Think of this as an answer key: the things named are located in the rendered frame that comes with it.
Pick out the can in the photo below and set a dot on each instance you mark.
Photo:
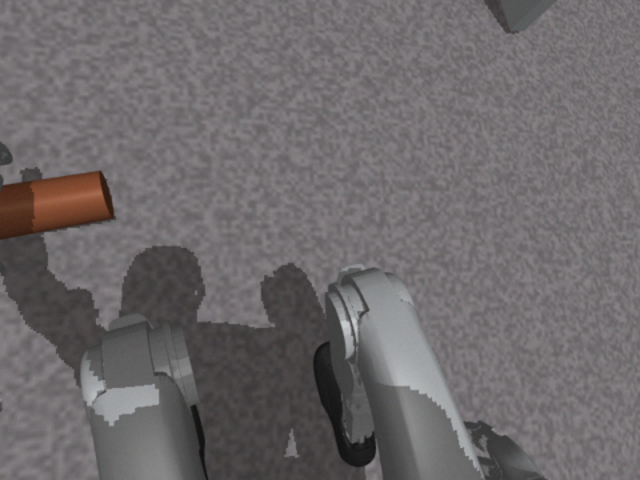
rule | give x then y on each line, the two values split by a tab
54	203

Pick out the left robot foot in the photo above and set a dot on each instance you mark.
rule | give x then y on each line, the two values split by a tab
200	435

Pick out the right robot foot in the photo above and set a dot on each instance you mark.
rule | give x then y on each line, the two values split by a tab
357	455

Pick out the right robot hand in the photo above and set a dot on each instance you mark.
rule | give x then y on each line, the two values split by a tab
508	461

